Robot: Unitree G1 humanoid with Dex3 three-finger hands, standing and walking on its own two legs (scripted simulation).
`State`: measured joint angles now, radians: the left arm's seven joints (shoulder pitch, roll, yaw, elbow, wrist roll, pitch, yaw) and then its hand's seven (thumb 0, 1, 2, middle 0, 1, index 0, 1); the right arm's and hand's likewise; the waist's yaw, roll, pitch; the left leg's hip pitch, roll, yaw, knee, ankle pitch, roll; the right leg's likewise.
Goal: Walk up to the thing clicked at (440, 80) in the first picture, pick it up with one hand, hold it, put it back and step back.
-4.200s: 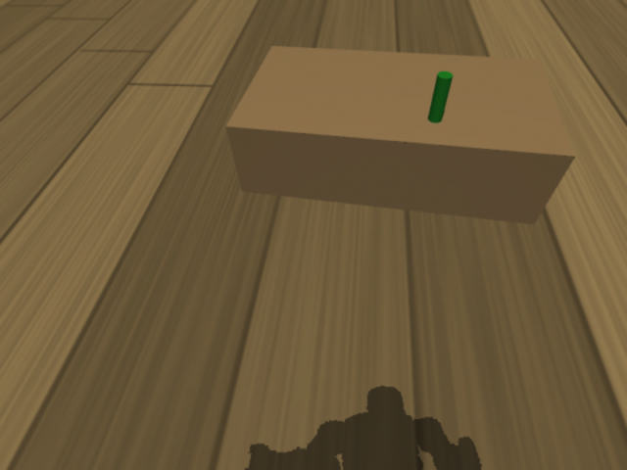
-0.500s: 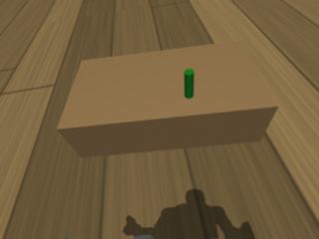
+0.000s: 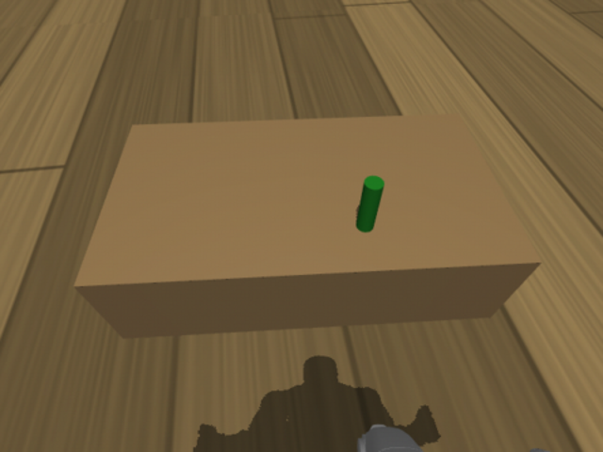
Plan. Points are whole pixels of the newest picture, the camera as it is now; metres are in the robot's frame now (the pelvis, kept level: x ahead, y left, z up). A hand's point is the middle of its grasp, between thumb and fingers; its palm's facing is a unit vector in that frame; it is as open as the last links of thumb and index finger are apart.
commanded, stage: walk up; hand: right
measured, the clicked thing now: (369, 205) +0.78 -0.19 -0.32
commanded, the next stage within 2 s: none
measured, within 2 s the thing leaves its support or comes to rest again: neither
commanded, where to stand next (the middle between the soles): +0.31 +0.02 m, yaw +0 degrees
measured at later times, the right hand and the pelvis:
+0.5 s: hand (478, 386) +0.23 -0.26 -0.14, palm faces -0.06 +0.93 -0.35, open 7.4 cm; pelvis +0.16 +0.02 -0.01, yaw +0 degrees
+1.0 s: hand (440, 342) +0.31 -0.22 -0.16, palm faces +0.02 +0.93 -0.37, open 7.4 cm; pelvis +0.23 +0.04 -0.01, yaw -2 degrees
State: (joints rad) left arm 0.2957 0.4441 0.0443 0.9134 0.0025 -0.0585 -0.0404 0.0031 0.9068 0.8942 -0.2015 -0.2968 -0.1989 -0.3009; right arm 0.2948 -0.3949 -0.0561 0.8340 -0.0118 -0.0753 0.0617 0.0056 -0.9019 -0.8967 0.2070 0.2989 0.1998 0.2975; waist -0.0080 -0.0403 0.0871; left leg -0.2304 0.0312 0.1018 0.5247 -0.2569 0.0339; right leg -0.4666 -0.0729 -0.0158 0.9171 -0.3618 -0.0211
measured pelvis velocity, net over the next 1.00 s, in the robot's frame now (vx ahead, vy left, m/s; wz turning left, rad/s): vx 0.23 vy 0.04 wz -0.04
